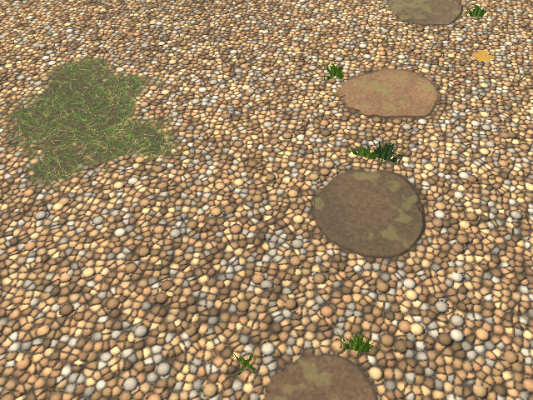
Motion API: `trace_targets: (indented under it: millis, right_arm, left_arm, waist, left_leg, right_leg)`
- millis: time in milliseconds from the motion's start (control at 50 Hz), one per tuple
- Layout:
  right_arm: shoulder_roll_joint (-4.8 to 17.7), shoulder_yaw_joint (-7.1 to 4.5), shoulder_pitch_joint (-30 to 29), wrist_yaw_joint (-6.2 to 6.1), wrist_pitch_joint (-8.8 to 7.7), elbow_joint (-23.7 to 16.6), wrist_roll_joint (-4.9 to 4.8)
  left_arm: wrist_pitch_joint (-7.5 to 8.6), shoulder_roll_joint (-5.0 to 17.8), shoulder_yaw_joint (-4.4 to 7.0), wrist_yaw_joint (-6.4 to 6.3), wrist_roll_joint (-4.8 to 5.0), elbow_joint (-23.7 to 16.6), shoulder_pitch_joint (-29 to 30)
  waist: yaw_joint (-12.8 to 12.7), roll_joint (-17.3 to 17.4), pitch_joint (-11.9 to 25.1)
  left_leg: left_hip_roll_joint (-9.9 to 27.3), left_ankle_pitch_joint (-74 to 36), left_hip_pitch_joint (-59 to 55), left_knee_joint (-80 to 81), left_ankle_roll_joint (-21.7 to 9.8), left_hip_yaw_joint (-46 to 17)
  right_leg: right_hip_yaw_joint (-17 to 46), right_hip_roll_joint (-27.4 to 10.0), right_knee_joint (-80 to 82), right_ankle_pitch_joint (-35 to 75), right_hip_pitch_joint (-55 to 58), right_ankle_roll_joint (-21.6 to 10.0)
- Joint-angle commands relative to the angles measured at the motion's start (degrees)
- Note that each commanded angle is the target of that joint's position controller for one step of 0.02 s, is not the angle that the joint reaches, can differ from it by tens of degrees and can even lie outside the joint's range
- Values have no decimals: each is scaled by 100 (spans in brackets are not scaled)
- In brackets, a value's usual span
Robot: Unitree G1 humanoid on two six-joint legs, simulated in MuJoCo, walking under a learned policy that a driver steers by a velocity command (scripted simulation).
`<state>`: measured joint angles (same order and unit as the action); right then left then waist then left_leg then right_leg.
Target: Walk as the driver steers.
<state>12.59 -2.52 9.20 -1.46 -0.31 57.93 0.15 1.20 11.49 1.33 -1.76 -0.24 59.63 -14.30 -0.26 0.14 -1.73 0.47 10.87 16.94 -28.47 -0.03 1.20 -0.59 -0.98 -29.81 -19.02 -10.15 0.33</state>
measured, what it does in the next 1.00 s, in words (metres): walks ahead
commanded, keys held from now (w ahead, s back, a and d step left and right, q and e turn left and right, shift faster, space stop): no key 0.34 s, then w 0.18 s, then w+e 0.28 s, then e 0.20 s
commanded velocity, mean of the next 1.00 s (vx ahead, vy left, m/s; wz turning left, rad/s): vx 0.19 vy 0.00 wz -0.17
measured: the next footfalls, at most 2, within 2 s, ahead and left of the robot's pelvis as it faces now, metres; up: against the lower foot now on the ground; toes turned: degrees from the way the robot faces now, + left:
right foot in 1.06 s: +0.38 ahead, -0.11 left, +0.00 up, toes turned -16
left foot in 1.58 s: +0.47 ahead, +0.07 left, +0.00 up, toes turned -38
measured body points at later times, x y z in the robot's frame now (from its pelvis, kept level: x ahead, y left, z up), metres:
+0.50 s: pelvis +0.03 +0.00 +0.00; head +0.03 +0.01 +0.45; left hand +0.02 +0.25 -0.16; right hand +0.09 -0.26 -0.15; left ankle +0.04 +0.11 -0.72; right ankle -0.03 -0.12 -0.73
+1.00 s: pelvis +0.21 +0.02 -0.01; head +0.24 +0.01 +0.44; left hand +0.45 +0.20 -0.12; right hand +0.11 -0.22 -0.15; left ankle +0.07 +0.12 -0.73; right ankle +0.35 -0.12 -0.70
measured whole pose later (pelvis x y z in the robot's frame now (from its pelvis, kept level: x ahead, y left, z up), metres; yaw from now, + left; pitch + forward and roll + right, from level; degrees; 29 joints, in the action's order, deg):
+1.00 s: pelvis +0.21 +0.02 -0.01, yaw -12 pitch +1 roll +1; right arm 11.7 -2.1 21.3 -3.1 -3.8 62.0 0.0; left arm 1.7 12.4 3.6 2.7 1.0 47.9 -0.9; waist 3.3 -0.8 -3.0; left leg 0.6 23.9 -5.2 -18.2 0.0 14.8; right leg -4.1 -2.3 -39.5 -3.5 -36.0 -3.7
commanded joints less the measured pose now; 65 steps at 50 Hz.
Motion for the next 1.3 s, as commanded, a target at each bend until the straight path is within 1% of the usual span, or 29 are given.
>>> trace_targets:
  millis: [20,340,380,420,440,460,500,540,580,600,620,640,660,680,740,800,840,900,960,1020,1040,1060,1080,1100,1120,1140,1180,1240,1300]
  right_arm:
    - [519,-92,-75,-28,-29,-128,-18]
    - [535,-95,-124,-103,88,336,-31]
    - [478,-95,-16,-101,105,447,-60]
    - [502,-120,-215,-85,48,369,-80]
    - [435,-107,-439,-50,-43,253,-97]
    - [351,-84,-574,0,-145,158,-124]
    - [353,-93,-620,100,-319,78,-191]
    - [362,-115,-377,162,-445,119,-235]
    - [481,-253,749,157,-483,596,-188]
    - [806,-376,1589,124,-486,775,-135]
    - [1501,-525,2370,124,-506,859,-124]
    - [1084,-355,2299,155,-600,862,11]
    - [751,-229,1708,143,-664,679,-20]
    - [541,-155,1226,157,-690,509,-57]
    - [277,-37,1037,173,-672,448,20]
    - [505,-48,1343,71,-646,488,95]
    - [663,-53,1085,-23,-594,342,137]
    - [844,-74,1039,-154,-492,206,79]
    - [1009,-140,1203,-216,-390,190,-30]
    - [1179,-239,842,-260,-294,-49,-120]
    - [1160,-241,645,-231,-289,-176,-134]
    - [961,-185,791,-161,-336,-316,4]
    - [385,-52,1377,-41,-450,-476,259]
    - [666,-89,1486,75,-555,-574,19]
    - [843,-146,820,78,-555,-778,-198]
    - [827,-164,516,10,-495,-842,-155]
    - [1048,-280,494,-154,-273,-867,-8]
    - [838,-273,502,-228,-134,-1035,84]
    - [824,-262,150,-287,-73,-1228,93]
  left_arm:
    - [16,648,109,-17,10,-90,-284]
    - [-37,500,68,-20,-1,131,-346]
    - [-62,567,104,-39,46,232,-533]
    - [-52,870,205,-69,107,146,-581]
    - [-1,1054,269,-74,146,135,-724]
    - [69,1198,334,-78,175,135,-745]
    - [214,1026,323,-56,141,91,-693]
    - [259,940,311,5,209,1,-479]
    - [220,941,298,62,234,-139,-166]
    - [249,828,256,77,216,-286,110]
    - [328,358,154,50,199,-528,67]
    - [390,522,217,33,293,-550,134]
    - [425,610,260,69,416,-537,56]
    - [434,597,268,98,410,-476,-6]
    - [351,574,383,146,306,-387,-37]
    - [209,318,358,248,262,-565,281]
    - [196,267,317,264,228,-891,778]
    - [176,161,222,353,137,-1284,1423]
    - [77,311,253,465,118,-1515,1496]
    - [59,816,473,536,101,-1423,493]
    - [80,1132,627,498,103,-1281,-129]
    - [58,1537,738,352,82,-1256,-420]
    - [42,1924,723,259,-68,-1524,2]
    - [55,1725,637,322,-131,-1639,-135]
    - [95,1412,576,327,-66,-1779,320]
    - [120,1181,523,312,94,-1825,780]
    - [126,1026,470,280,91,-1898,1036]
    - [129,1214,523,206,-30,-1903,861]
    - [31,1344,565,83,31,-1980,686]
  waist:
    - [-29,-12,273]
    - [23,-66,63]
    - [5,-218,62]
    - [-103,-604,-431]
    - [-207,-887,-677]
    - [-238,-1075,-918]
    - [-169,-976,-1089]
    - [58,-776,-958]
    - [544,-567,-476]
    - [906,108,-174]
    - [1011,1825,359]
    - [902,1370,406]
    - [568,830,-119]
    - [379,601,-313]
    - [193,573,-363]
    - [200,346,-355]
    - [143,265,-600]
    - [231,386,-552]
    - [128,521,-327]
    - [-496,707,352]
    - [-850,529,696]
    - [-838,-358,1095]
    - [-70,-1556,1759]
    - [-289,-1087,2886]
    - [-276,-537,2022]
    - [-84,41,1090]
    - [168,190,696]
    - [246,-274,754]
    - [125,-424,922]
  left_leg:
    - [182,-1296,-805,153,-230,-198]
    - [188,-1135,-891,226,-168,-208]
    - [-81,497,-761,5,-173,82]
    - [-295,1811,130,-588,-183,334]
    - [-287,1643,656,-1092,-201,407]
    - [-64,1366,1003,-1565,-280,238]
    - [269,1589,1601,-1906,-436,-30]
    - [265,1523,977,-924,-533,84]
    - [-219,370,-1243,-31,-374,450]
    - [403,625,-2189,445,-522,-511]
    - [1846,1290,-3153,1482,-1212,-2903]
    - [2389,1698,-2777,1846,-1581,-4084]
    - [2350,1809,-2434,1819,-1404,-3449]
    - [2043,1644,-2126,1870,-1106,-2612]
    - [1367,-385,-1756,1871,-535,-766]
    - [1383,-1343,-1738,1955,-666,-213]
    - [1371,-2360,-1434,1985,-665,184]
    - [1166,-3253,-1007,1786,-523,917]
    - [1320,-4217,-1396,1144,-535,1132]
    - [1429,-5425,-1649,-420,-430,1107]
    - [1208,-4809,-1383,-1496,-255,1124]
    - [722,-1862,-212,-3300,89,1109]
    - [-410,3009,1441,-5425,379,478]
    - [-372,2928,1604,-5996,308,-806]
    - [-164,2379,2065,-5899,195,-734]
    - [89,1850,2230,-5329,197,-631]
    - [357,1416,1610,-4476,201,-667]
    - [238,1098,1282,-3700,286,-586]
    - [139,835,1577,-3038,426,-678]
  right_leg:
    - [184,-213,608,1244,-455,-153]
    - [84,-133,779,1211,-385,-135]
    - [145,-113,952,-410,-421,-296]
    - [890,-591,1421,-2327,-556,-709]
    - [1590,-1107,1806,-2842,-440,-987]
    - [2226,-1621,2054,-2898,-436,-1265]
    - [2425,-1914,2029,-2091,-72,-1390]
    - [1856,-1589,1692,-1322,-126,-1129]
    - [1139,-891,951,-287,-1129,-832]
    - [590,-408,-457,557,-1781,-551]
    - [-176,356,-2558,-445,-2948,-157]
    - [759,352,-3907,-1302,-3280,-225]
    - [1045,33,-4375,-872,-3661,-415]
    - [1008,-218,-4322,-236,-3625,-539]
    - [789,-466,-3589,780,-3126,-605]
    - [607,-491,-3377,1137,-3350,-428]
    - [434,-427,-2670,1402,-3393,-283]
    - [-272,-277,-1463,1925,-2588,-209]
    - [-542,-62,-1005,1705,-2150,-361]
    - [-641,357,-661,1278,-992,-766]
    - [-522,488,-19,1795,-70,-963]
    - [566,-234,147,3552,1236,-1274]
    - [3062,-1708,-217,6741,2484,-2340]
    - [3954,-2140,598,5120,2509,-2917]
    - [3384,-1786,889,3667,1848,-2565]
    - [2678,-1409,1108,2896,848,-2120]
    - [2165,-1005,1295,2197,-422,-1757]
    - [1885,-697,1304,2542,-926,-1687]
    - [2080,-651,1253,1910,-703,-1582]
Velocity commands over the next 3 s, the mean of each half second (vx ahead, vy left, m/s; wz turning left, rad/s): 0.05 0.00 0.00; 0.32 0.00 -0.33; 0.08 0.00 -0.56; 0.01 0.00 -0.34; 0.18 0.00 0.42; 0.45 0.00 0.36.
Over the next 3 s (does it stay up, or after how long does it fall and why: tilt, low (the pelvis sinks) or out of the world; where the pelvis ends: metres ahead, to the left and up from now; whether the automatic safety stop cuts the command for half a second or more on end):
stays up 0.67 -0.12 0.01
